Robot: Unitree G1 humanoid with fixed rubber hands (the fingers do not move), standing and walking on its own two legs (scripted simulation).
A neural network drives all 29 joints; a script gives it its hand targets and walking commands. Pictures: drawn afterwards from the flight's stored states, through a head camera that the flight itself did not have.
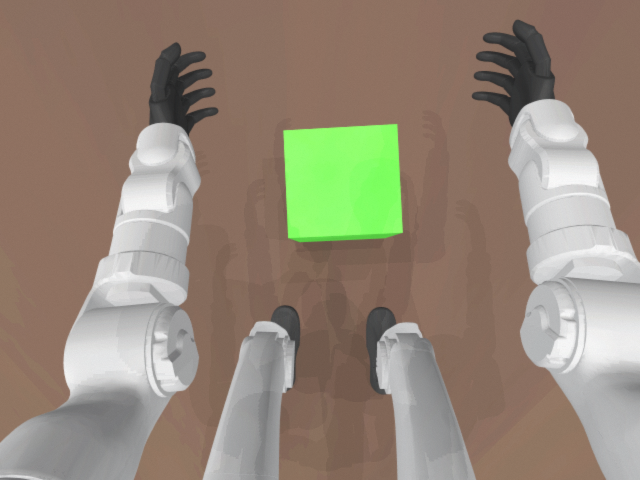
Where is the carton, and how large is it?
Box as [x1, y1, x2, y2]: [283, 124, 402, 241]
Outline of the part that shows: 396,124 283,130 287,222 289,238 298,241 379,238 402,232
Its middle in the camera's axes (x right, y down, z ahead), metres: +0.04 -0.11 +0.84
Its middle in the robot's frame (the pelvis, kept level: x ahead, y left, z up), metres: +0.48 -0.01 -0.52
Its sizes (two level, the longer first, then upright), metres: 0.210 0.200 0.250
